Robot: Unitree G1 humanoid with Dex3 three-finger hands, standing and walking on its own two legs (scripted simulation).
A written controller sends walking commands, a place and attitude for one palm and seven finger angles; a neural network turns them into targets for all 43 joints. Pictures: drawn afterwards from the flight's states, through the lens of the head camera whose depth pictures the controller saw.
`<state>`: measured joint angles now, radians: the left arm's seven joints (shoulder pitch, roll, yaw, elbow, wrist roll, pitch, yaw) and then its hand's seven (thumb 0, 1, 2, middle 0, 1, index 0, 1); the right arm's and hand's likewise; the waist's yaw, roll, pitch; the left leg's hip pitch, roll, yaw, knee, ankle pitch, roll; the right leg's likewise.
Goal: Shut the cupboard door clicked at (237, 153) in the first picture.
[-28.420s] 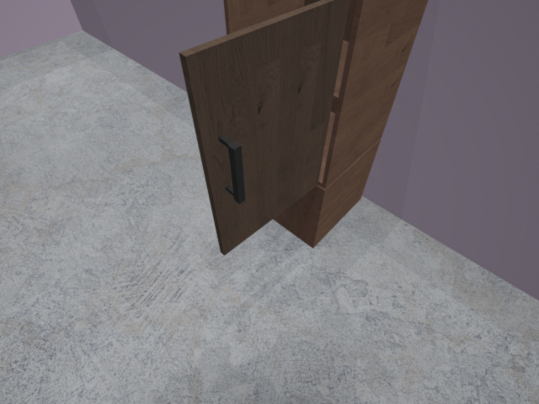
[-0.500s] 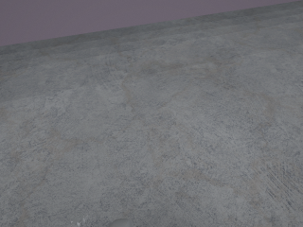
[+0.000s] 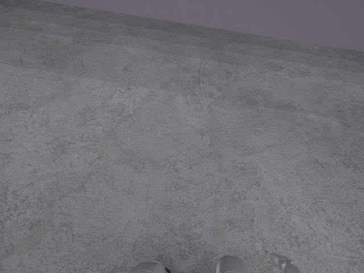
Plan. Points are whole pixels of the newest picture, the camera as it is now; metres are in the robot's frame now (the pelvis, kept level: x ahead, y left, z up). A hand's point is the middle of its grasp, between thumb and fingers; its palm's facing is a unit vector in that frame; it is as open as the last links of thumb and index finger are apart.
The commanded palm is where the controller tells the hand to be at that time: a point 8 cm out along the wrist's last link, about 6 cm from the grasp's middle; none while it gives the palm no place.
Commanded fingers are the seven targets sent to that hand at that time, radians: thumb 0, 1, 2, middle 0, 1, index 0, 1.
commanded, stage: turn to face it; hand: left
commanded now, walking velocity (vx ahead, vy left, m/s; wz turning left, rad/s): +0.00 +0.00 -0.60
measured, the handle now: out of the picture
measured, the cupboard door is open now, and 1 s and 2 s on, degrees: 59 59 59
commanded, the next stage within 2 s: none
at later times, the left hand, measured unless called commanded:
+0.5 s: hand (140, 234) +0.22 +0.12 -0.16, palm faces -0.16 -0.97 -0.19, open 7.4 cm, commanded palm none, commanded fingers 0.00 0.90 0.90 -0.20 -0.30 -0.20 -0.30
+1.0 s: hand (129, 192) +0.32 +0.17 -0.16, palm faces -0.38 -0.90 -0.23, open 7.4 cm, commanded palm none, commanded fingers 0.00 0.90 0.90 -0.20 -0.30 -0.20 -0.30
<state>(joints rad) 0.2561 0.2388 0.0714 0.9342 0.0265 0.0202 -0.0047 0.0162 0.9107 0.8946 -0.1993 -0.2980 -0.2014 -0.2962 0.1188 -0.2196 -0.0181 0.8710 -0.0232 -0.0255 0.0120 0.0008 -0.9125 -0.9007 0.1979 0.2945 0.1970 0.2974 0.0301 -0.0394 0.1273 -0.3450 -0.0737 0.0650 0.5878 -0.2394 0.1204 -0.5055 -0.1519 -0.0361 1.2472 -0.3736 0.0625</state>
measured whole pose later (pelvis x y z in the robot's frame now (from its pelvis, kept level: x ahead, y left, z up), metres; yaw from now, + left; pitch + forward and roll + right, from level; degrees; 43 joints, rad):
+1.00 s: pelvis +0.15 +0.00 +0.01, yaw -28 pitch +0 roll -1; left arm 0.20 0.29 0.11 0.88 0.02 0.09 -0.03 0.01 0.91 0.89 -0.20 -0.30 -0.20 -0.30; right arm 0.14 -0.18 -0.01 0.86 -0.04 0.02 -0.02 0.00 -0.91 -0.90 0.20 0.30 0.20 0.30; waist 0.03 -0.05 0.08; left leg -0.25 0.10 0.09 0.53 -0.27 -0.02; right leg -0.47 0.01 -0.01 1.08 -0.51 0.05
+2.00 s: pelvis +0.15 -0.02 +0.00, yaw -64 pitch +1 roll +0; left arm 0.14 0.26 0.07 0.86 0.02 0.07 -0.05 0.01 0.91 0.90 -0.20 -0.30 -0.20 -0.30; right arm 0.25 -0.24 -0.04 0.90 -0.03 0.03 -0.01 0.00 -0.91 -0.90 0.20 0.30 0.20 0.30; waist -0.02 0.02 0.08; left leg -0.26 0.19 0.26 0.65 -0.37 -0.05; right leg -0.29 -0.04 -0.08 0.62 -0.30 0.01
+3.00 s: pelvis +0.14 -0.05 +0.01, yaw -98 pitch +1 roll +1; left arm 0.16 0.22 0.04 0.87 0.02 0.04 -0.01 0.01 0.91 0.89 -0.20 -0.30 -0.20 -0.30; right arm 0.19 -0.28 -0.06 0.91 -0.02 0.07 -0.01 0.01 -0.91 -0.90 0.20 0.29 0.20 0.30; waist -0.02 0.04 0.10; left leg -0.50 0.09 0.05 1.14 -0.45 -0.09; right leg -0.28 0.01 -0.01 0.56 -0.30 -0.03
